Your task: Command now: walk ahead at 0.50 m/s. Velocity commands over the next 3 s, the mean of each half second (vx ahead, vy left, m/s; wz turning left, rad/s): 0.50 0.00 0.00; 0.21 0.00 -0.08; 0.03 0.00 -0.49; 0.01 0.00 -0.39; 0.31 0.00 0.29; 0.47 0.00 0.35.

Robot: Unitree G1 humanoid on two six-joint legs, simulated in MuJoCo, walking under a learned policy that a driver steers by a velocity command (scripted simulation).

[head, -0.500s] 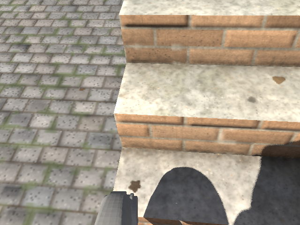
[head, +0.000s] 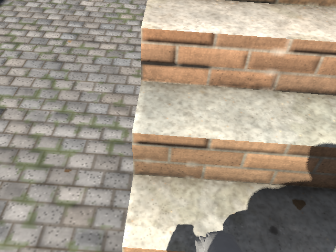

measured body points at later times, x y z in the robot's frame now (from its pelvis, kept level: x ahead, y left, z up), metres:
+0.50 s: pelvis +0.26 -0.05 +0.17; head +0.24 -0.06 +0.62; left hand +0.24 +0.20 +0.02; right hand +0.41 -0.27 +0.06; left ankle +0.31 +0.09 -0.38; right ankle +0.23 -0.08 -0.53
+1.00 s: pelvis +0.48 -0.07 +0.25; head +0.54 -0.10 +0.69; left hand +0.70 +0.16 +0.19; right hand +0.48 -0.35 +0.10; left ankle +0.28 +0.07 -0.47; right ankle +0.51 -0.17 -0.24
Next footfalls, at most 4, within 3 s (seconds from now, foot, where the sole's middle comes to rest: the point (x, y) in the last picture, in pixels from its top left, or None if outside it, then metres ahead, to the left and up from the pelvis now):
0.22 right None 0.27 -0.08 -0.57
0.50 left None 0.32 0.08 -0.41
0.78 left None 0.29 0.08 -0.55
1.00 right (229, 223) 0.48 -0.16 -0.35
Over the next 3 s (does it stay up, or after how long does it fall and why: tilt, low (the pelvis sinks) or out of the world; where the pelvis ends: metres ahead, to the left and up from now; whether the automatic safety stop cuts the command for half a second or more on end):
stays up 0.52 -0.05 0.50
